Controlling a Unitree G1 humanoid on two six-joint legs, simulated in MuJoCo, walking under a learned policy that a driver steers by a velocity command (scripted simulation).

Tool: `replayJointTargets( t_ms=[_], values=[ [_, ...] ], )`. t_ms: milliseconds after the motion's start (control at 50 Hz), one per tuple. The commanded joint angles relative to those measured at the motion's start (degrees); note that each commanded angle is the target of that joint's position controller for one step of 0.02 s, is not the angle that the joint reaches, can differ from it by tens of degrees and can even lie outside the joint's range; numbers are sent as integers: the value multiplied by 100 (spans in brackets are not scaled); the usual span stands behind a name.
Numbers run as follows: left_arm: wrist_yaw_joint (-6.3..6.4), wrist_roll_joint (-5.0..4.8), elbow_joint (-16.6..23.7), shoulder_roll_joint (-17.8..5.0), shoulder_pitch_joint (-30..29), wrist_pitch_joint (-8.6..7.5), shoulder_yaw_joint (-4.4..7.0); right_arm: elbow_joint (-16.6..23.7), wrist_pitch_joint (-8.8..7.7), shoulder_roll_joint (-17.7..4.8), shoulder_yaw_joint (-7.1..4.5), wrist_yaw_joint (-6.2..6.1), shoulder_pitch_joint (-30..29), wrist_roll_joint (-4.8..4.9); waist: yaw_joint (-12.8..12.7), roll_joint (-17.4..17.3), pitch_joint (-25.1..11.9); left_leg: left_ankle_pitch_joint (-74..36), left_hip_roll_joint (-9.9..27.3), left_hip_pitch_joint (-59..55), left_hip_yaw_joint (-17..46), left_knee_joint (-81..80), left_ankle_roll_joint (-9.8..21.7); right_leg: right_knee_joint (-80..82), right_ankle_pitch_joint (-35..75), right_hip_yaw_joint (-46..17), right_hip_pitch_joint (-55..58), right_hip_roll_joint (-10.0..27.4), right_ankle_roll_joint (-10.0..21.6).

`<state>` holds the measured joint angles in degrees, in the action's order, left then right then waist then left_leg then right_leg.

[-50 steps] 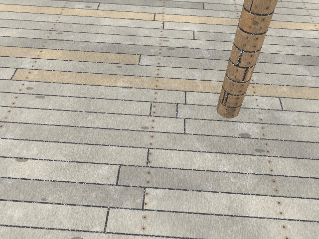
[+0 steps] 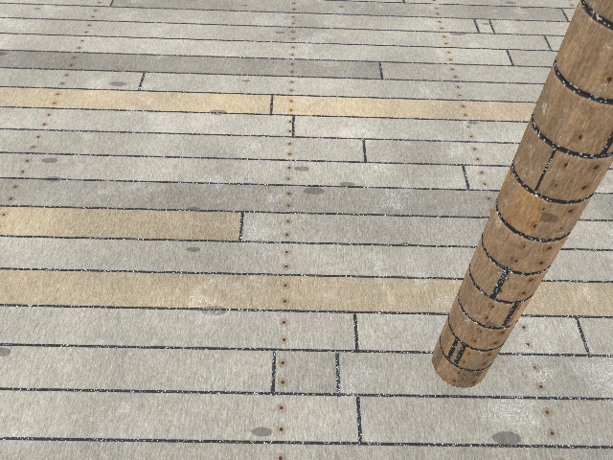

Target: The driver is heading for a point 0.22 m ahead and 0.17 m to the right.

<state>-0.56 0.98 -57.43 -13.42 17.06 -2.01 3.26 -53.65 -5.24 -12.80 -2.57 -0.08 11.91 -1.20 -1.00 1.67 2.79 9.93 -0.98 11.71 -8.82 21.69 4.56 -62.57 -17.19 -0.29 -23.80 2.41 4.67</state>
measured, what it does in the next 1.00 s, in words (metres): walks ahead: right foot, then left foot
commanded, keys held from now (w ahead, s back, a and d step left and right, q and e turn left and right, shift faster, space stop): w+e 0.10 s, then no key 0.90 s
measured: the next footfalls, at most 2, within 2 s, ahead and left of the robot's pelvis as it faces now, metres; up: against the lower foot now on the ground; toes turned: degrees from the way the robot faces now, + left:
right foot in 0.32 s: +0.30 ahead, -0.11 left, +0.00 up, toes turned -11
left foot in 0.70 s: +0.26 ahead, +0.11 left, +0.00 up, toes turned -7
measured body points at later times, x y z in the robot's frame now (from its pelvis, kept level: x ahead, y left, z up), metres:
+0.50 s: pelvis +0.19 -0.03 -0.01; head +0.23 -0.05 +0.44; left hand +0.31 +0.19 -0.15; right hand +0.19 -0.26 -0.17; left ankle +0.15 +0.11 -0.69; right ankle +0.26 -0.10 -0.74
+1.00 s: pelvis +0.22 +0.00 +0.00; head +0.22 +0.00 +0.45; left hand +0.27 +0.23 -0.16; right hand +0.19 -0.21 -0.16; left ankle +0.22 +0.12 -0.74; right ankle +0.26 -0.10 -0.74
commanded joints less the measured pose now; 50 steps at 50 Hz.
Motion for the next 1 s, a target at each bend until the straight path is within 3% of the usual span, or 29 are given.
replayJointTargets(
  t_ms=[20, 100, 140, 200, 260, 300, 320, 340, 360, 380, 400, 420, 440, 460, 500, 560, 620, 680, 700, 720, 740, 760, 800, 860, 1000],
  values=[
    [-86, 30, 174, -109, 287, 166, 46, 22, -154, -471, -91, -37, 469, 57, -87, -598, -6, -886, 1552, -403, 1072, -1393, 374, -173, 440, -112, -789, 312, -81],
    [-181, 36, 481, -164, -565, 161, 41, -103, -153, -459, -100, -85, 814, 26, 28, -588, 186, -1259, 1435, -665, 432, -1501, 330, 303, 1289, 41, -1535, 424, -163],
    [-192, 34, 595, -39, -904, 103, -29, -178, -143, -374, -50, -102, 875, 20, 30, -472, 353, -2578, 1273, -526, 42, -1307, 319, 1212, 1557, 220, -1247, 277, -197],
    [-148, 44, 651, 92, -1215, 63, -145, -343, -106, -489, -46, -132, 1137, 30, 153, -576, 259, -3962, 1223, -756, -262, -981, 313, 2350, 1781, 673, -574, -50, -132],
    [-4, 87, 518, -171, -798, 12, -96, -421, 13, -614, -50, -224, 1082, 30, -54, -888, -114, -5111, 1319, -1201, -251, -194, 277, 2678, 1316, 702, 63, -367, 100],
    [46, 178, 284, -341, -77, -131, -8, -431, 112, -648, -62, -268, 1037, 53, -322, -747, -429, -4897, 1332, -1374, -218, 1062, 182, 3343, 1331, 625, 718, -559, 294],
    [68, 233, 176, -529, 361, -249, 52, -419, 151, -686, -72, -262, 1058, 93, -566, -455, -681, -3865, 1147, -995, -310, 2064, -6, 4044, 2905, 328, 1528, -266, 406],
    [154, 242, 139, -1062, 792, -349, 171, -225, 154, -367, 8, -277, 1423, 202, -479, 611, -1455, -412, 669, 131, -399, 3718, -199, 3236, 6813, -916, 3043, 1285, 850],
    [201, -47, 167, -893, 660, -273, 117, -376, 245, 77, 93, -248, 2120, 428, -119, 946, -2437, 2847, -80, 769, 385, 4841, -362, 3263, 8937, -2150, 3740, 2409, 1917],
    [209, -217, 220, -665, 388, -192, 49, -498, 366, -209, 13, -244, 1856, 248, -121, 130, -2176, 2553, 187, 682, 938, 4666, -411, 3665, 7759, -1609, 2972, 2116, 1824],
    [257, -177, 285, -495, -114, -132, -8, -375, 417, -106, 16, -246, 1406, 96, -42, 258, -1301, 2420, 247, 933, 955, 4571, -432, 4002, 6341, -1329, 2205, 1812, 1661],
    [303, -123, 309, -253, -475, -79, -96, -391, 459, -33, 30, -260, 1209, -13, 134, 80, -659, 2105, 392, 899, 1016, 4180, -472, 4302, 5283, -1038, 1456, 1491, 1369],
    [346, -104, 328, -171, -650, -45, -139, -374, 530, -95, 14, -268, 1149, -76, 253, 148, -409, 1850, 435, 714, 1033, 3830, -509, 4480, 4701, -796, 989, 1248, 1162],
    [347, -73, 325, -196, -717, -26, -149, -452, 617, -44, 27, -268, 1348, -97, 359, 207, -430, 1693, 374, 433, 970, 3636, -538, 4562, 4295, -618, 741, 1102, 1033],
    [276, -32, 301, -315, -663, -73, -135, -534, 748, 37, 39, -303, 1508, -42, 400, 149, -640, 1607, 277, 217, 908, 3227, -570, 4648, 3692, -569, 739, 1023, 950],
    [224, 11, 219, -374, -623, -69, -127, -474, 854, 47, 48, -370, 1217, 1, 301, 334, -617, 1415, 322, 188, 916, 2410, -563, 4892, 1963, -675, 720, 965, 827],
    [234, 23, 136, -411, -602, 30, -101, -436, 867, -6, 46, -373, 987, 30, 197, 491, -465, 1179, 290, 82, 866, 1753, -526, 5153, 211, -858, 601, 931, 708],
    [261, -64, 52, -435, -623, 145, -63, -576, 785, 95, 90, -350, 1245, 16, 310, 242, -239, 331, 267, -497, 769, 344, -397, 5153, -879, -904, 319, 815, 339],
    [250, -46, 31, -415, -533, 197, -46, -585, 700, -44, 90, -327, 1192, -56, 230, -115, -146, 167, 457, -548, 994, -59, -304, 5055, -823, -883, 252, 703, 108],
    [237, -56, 16, -320, -396, 218, -49, -554, 614, -164, 97, -324, 1259, -120, 126, -324, -158, 389, 913, -494, 1516, -398, -178, 4749, -534, -739, 294, 518, -58],
    [209, -125, 26, -31, -367, 240, -91, -572, 568, -266, 88, -298, 867, 23, -135, -1120, 156, 1097, 1021, 564, 1831, -702, -56, 4587, 153, -245, 861, 52, -164],
    [196, -66, -69, -41, -358, 228, -115, -517, 491, -36, 155, -274, 625, 37, -171, -1011, 146, 1406, 1059, 1060, 1900, -1020, -152, 4330, 721, -202, 1586, 56, -203],
    [198, -27, -194, -130, -180, 189, -102, -545, 409, -149, 135, -279, 590, 65, -214, -752, 23, 1167, 870, 1010, 1669, -1024, -297, 4293, 990, -281, 1924, 176, -185],
    [183, -59, -368, -101, -118, 108, -119, -624, 464, -83, 152, -243, 848, 35, -25, -389, 57, 733, 755, 493, 1483, -773, -269, 4459, 767, -397, 1515, 248, -142],
    [221, -66, -592, -20, 8, 76, -156, -758, 481, -49, 181, -233, 1018, 34, 107, -181, 109, 483, 698, 245, 1390, -616, -190, 4560, 736, -434, 1317, 257, -201]
  ],
)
